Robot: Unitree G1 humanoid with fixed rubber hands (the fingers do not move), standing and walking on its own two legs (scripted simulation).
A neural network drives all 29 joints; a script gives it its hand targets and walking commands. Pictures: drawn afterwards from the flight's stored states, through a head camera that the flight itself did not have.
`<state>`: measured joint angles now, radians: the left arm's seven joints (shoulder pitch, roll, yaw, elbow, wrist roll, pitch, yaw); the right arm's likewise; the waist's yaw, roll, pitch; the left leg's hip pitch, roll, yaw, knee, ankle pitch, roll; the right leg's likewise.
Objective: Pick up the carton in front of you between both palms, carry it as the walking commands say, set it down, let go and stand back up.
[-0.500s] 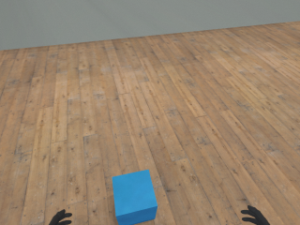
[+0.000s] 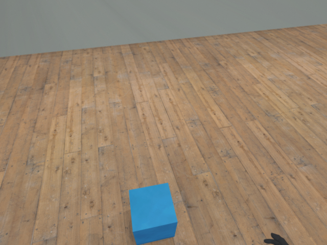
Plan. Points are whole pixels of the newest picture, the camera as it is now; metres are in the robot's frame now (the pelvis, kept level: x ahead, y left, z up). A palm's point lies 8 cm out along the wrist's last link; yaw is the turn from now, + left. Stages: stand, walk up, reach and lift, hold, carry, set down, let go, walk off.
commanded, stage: stand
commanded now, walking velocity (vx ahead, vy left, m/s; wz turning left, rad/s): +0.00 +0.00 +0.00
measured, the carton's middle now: (152, 214) +0.43 +0.06 -0.65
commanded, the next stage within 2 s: none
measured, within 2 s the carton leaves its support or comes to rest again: neither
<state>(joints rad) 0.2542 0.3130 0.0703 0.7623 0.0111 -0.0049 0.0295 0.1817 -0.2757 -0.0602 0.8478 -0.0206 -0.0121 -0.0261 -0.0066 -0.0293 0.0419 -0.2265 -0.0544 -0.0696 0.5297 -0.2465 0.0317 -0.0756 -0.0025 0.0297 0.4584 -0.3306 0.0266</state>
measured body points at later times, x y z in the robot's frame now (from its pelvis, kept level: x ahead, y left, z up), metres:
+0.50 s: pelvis -0.01 -0.01 +0.00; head -0.02 +0.01 +0.45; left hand +0.07 +0.29 -0.12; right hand +0.08 -0.30 -0.11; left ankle +0.03 +0.10 -0.74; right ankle -0.05 -0.14 -0.74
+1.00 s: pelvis -0.02 -0.02 +0.00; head -0.02 -0.01 +0.45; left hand +0.05 +0.28 -0.12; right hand +0.08 -0.31 -0.11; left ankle +0.03 +0.10 -0.74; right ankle -0.05 -0.14 -0.74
